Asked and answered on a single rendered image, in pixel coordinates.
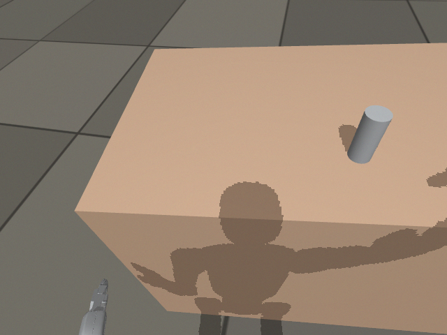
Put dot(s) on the left robot hand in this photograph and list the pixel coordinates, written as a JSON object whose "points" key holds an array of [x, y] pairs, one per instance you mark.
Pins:
{"points": [[93, 322]]}

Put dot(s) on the can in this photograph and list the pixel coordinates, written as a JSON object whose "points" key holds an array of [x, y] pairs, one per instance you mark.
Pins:
{"points": [[371, 129]]}

